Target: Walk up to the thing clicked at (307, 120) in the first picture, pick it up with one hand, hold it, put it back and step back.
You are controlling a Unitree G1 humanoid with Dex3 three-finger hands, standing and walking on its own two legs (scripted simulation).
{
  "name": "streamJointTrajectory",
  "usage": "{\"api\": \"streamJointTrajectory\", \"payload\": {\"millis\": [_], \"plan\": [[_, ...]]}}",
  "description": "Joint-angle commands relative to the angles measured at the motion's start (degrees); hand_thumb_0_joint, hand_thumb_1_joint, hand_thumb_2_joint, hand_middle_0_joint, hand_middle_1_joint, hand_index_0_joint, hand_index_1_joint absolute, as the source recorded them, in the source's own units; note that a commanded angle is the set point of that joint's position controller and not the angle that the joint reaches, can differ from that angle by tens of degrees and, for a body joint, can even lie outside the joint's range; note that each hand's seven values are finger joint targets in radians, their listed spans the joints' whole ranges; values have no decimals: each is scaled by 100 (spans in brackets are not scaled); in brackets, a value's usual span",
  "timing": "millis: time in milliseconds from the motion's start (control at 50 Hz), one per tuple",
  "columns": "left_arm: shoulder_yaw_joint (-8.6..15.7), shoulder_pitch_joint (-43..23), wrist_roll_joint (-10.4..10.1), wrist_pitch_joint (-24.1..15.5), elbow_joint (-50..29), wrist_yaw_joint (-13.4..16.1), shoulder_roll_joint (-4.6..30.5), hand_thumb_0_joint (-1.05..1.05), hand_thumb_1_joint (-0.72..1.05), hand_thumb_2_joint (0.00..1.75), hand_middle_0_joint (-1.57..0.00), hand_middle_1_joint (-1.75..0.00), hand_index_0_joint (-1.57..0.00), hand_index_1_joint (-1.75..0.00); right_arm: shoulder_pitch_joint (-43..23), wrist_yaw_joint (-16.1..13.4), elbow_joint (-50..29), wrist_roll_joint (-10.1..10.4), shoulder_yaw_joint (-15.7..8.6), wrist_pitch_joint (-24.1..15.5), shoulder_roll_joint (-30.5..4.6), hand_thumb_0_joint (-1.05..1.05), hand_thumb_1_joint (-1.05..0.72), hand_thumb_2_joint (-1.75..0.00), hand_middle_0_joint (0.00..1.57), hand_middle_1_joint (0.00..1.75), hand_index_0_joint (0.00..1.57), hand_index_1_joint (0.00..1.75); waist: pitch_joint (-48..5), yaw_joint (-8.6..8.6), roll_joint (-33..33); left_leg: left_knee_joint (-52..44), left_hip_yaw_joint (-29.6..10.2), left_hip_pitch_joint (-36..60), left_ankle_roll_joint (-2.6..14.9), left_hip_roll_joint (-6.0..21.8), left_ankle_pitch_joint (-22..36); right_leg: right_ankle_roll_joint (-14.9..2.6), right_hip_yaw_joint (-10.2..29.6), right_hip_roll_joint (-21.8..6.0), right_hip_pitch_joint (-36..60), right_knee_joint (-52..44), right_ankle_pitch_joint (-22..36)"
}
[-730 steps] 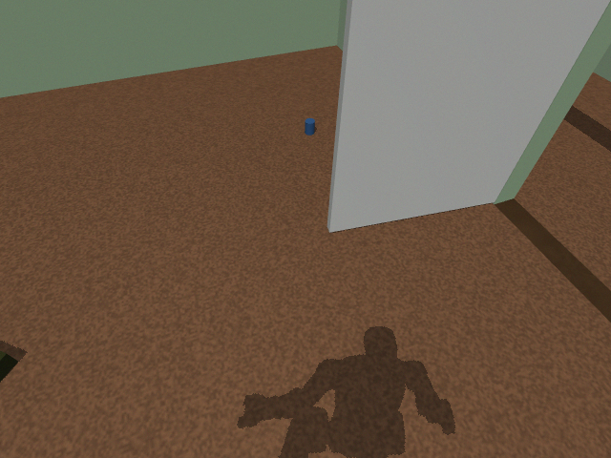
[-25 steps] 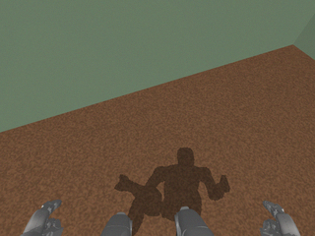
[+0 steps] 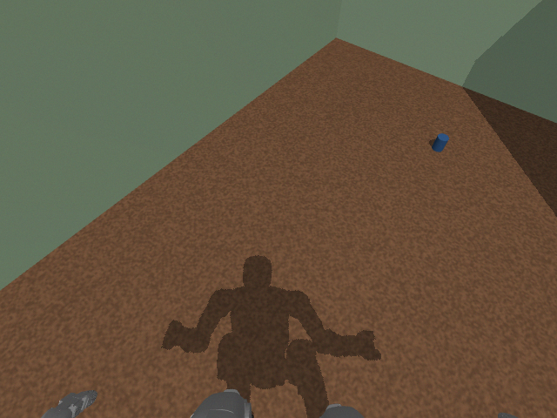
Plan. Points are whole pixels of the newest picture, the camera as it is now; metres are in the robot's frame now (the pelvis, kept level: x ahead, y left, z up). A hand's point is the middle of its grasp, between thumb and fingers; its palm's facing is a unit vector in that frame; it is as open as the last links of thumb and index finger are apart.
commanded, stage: walk up
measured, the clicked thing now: (440, 142) +1.41 -0.74 -0.71
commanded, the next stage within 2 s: none
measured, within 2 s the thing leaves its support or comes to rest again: neither
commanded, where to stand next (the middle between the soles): +0.12 -0.09 m, yaw -37 degrees
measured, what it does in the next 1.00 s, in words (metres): steps on the spot, turning right: right foot, then left foot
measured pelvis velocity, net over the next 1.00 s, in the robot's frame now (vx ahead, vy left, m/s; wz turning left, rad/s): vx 0.06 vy -0.06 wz -0.55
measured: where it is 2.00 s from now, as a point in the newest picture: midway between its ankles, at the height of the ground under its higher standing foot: outside the picture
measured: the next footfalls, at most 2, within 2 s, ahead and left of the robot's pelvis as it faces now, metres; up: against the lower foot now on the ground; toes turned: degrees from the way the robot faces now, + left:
right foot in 0.38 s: +0.03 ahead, -0.22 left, +0.00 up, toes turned -18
left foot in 0.80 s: +0.20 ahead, +0.03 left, +0.00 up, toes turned -34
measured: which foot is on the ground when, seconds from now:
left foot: down 0.00-0.40, up 0.42-0.78, down 0.80-1.00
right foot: down 0.00-0.02, up 0.04-0.36, down 0.38-0.82, up 0.84-1.00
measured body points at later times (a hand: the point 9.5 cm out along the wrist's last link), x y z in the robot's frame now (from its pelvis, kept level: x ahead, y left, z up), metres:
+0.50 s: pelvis +0.02 -0.09 +0.00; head +0.03 -0.12 +0.45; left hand +0.19 +0.20 -0.08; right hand -0.03 -0.43 -0.11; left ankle +0.06 +0.06 -0.67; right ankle +0.00 -0.21 -0.71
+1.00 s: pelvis +0.06 -0.06 -0.01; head +0.12 -0.09 +0.44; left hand +0.32 +0.16 -0.12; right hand +0.01 -0.39 -0.11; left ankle +0.17 +0.02 -0.71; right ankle +0.00 -0.17 -0.67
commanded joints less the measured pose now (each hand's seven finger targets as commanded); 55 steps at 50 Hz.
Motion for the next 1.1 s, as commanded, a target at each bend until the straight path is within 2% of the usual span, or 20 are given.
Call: {"api": "streamJointTrajectory", "payload": {"millis": [0, 40, 80, 160, 260, 340, 360, 380, 400, 420, 500, 660, 760, 780, 800, 820, 840, 920, 1040, 1080], "plan": [[276, -825, -55, -108, -806, 232, 666, 0, 90, 90, -20, -30, -20, -30, 1623, -249, -222, -266, -703, -200, -2034, 0, -90, -90, 20, 30, 20, 30, -940, -921, 1199, -2584, -3269, 2652, 244, 2472, 756, -264, 165, 443, -2375, 1949, -955], [374, -17, -93, 30, -355, 255, 1328, 0, 90, 90, -20, -30, -20, -30, 352, -222, -519, -180, -762, -203, -2322, 0, -90, -90, 20, 30, 20, 30, -247, -363, 909, -3430, -3679, 977, 681, 3118, -2174, -198, 434, -242, -1963, 2465, -468], [554, 131, -31, 1, -30, 120, 1497, 0, 90, 90, -20, -30, -20, -30, -258, -160, -637, -211, -625, -253, -1859, 0, -90, -90, 20, 30, 20, 30, 340, -39, 1042, -3387, -2711, 246, 738, 2552, -1900, -68, 170, -362, -1433, 2571, -74], [476, 69, -136, -133, 180, -87, 1124, 0, 90, 90, -20, -30, -20, -30, -220, -57, -521, -323, -551, -321, -1592, 0, -90, -90, 20, 30, 20, 30, 260, -155, 1404, -2982, -676, -42, 622, 1722, -865, -29, -495, -362, -810, 1745, 536], [376, -365, -152, -317, 132, -64, 910, 0, 90, 90, -20, -30, -20, -30, 215, 152, -531, -399, -585, -210, -1713, 0, -90, -90, 20, 30, 20, 30, -477, -530, 1435, -2342, 7, 1019, 864, 1578, -781, 14, -1330, -389, -461, 242, -210], [485, 454, -56, -493, 646, 199, 1049, 0, 90, 90, -20, -30, -20, -30, 162, 280, -672, -346, -495, 29, -1483, 0, -90, -90, 20, 30, 20, 30, -916, -191, 602, -577, 484, 753, 820, 1493, -408, -100, -1796, -20, 854, -1192, 184], [609, 860, -9, -570, 821, 300, 1333, 0, 90, 90, -20, -30, -20, -30, 391, 298, -686, -312, -354, 94, -1093, 0, -90, -90, 20, 30, 20, 30, -1180, 25, -381, 782, 637, 175, 645, 1197, -262, -273, -1253, -37, 1747, -1636, -183], [731, 929, 29, -623, 757, 398, 1780, 0, 90, 90, -20, -30, -20, -30, 465, 322, -824, -250, -147, 102, -558, 0, -90, -90, 20, 30, 20, 30, -813, 96, -1600, 1783, 562, -1301, 271, 629, -796, -669, 911, -1015, 2127, -2218, -980], [699, 612, 54, -680, 447, 463, 1948, 0, 90, 90, -20, -30, -20, -30, 78, 296, -978, -164, -139, 115, -719, 0, -90, -90, 20, 30, 20, 30, -450, 119, -1475, 2166, 61, -2139, -52, 249, -700, -1305, 2730, -1875, 1808, -2768, -1154], [701, 612, -18, -648, 515, 471, 2121, 0, 90, 90, -20, -30, -20, -30, -346, 220, -1024, -190, -272, 89, -1207, 0, -90, -90, 20, 30, 20, 30, -232, 231, -1201, 2220, -515, -1866, -35, 563, -842, -1730, 3093, -2151, 1245, -2748, -1100], [464, 225, -195, -750, 606, 645, 1471, 0, 90, 90, -20, -30, -20, -30, 185, 250, -514, -185, -239, 84, -1098, 0, -90, -90, 20, 30, 20, 30, -237, -230, -914, 1602, -666, -1326, 42, 676, 4, -1194, 1098, -1259, 1262, -1780, 1371], [322, 402, -183, -897, 429, 845, 1443, 0, 90, 90, -20, -30, -20, -30, -293, 211, -724, -248, -314, 281, -917, 0, -90, -90, 20, 30, 20, 30, -469, -208, -705, 1285, -605, -407, 168, 401, 439, -1292, 1061, -1406, 478, -815, 4654], [195, -45, -216, -774, 194, 902, 1256, 0, 90, 90, -20, -30, -20, -30, 153, 209, -526, -235, -431, 177, -832, 0, -90, -90, 20, 30, 20, 30, -820, -564, -484, -757, -396, 1351, 339, 17, 1734, -725, 301, -644, -361, 456, 3384], [115, 55, -244, -773, 142, 909, 973, 0, 90, 90, -20, -30, -20, -30, 295, 193, -532, -300, -504, 136, -1112, 0, -90, -90, 20, 30, 20, 30, -1086, -625, 287, -1087, -1245, 1844, 566, 660, 2534, -376, -34, -198, -706, 1275, 2525], [57, 321, -298, -750, 166, 922, 761, 0, 90, 90, -20, -30, -20, -30, 276, 176, -623, -288, -583, 119, -1358, 0, -90, -90, 20, 30, 20, 30, -1325, -598, 1063, -1328, -2542, 2401, 1151, 1841, 3396, -129, -485, 438, -1426, 2339, 48], [106, 455, -275, -691, 292, 995, 991, 0, 90, 90, -20, -30, -20, -30, 78, 194, -652, -170, -590, 123, -1469, 0, -90, -90, 20, 30, 20, 30, -1494, -503, 1019, -1307, -3106, 2321, 1933, 2648, 3975, -87, -514, 319, -1397, 3061, -1606], [73, 417, -227, -692, 387, 1028, 1091, 0, 90, 90, -20, -30, -20, -30, -51, 191, -656, -166, -628, 148, -1502, 0, -90, -90, 20, 30, 20, 30, -1359, -477, 942, -1349, -3292, 2031, 2105, 2788, 3646, -75, -391, 37, -1374, 2984, -1743], [198, 134, -271, -691, 559, 799, 1017, 0, 90, 90, -20, -30, -20, -30, -450, 152, -650, -267, -428, 191, -1223, 0, -90, -90, 20, 30, 20, 30, -607, -406, 1141, -1263, -1373, 743, 1259, 1527, 2835, -175, -822, -97, -737, 2198, -823], [292, 483, -133, -756, 891, 727, 875, 0, 90, 90, -20, -30, -20, -30, -676, 230, -642, -225, -281, 293, -1158, 0, -90, -90, 20, 30, 20, 30, -1143, -87, 985, -243, -934, 573, 994, 1417, 2173, -180, -1274, 180, 854, -735, 196], [450, 343, -8, -822, 864, 791, 1339, 0, 90, 90, -20, -30, -20, -30, -583, 246, -631, -167, -103, 311, -623, 0, -90, -90, 20, 30, 20, 30, -1055, -32, -296, 917, -545, -684, 375, 928, 1049, -562, 558, -625, 1634, -1378, 377]]}}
